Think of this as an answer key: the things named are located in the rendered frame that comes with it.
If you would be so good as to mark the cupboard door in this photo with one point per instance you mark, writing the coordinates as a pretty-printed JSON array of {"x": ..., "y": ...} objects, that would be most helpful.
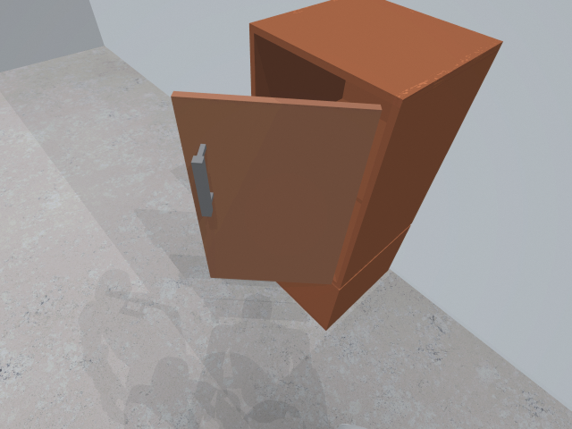
[{"x": 285, "y": 175}]

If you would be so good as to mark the handle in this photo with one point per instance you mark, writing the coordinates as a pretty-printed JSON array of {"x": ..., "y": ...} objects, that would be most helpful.
[{"x": 205, "y": 197}]

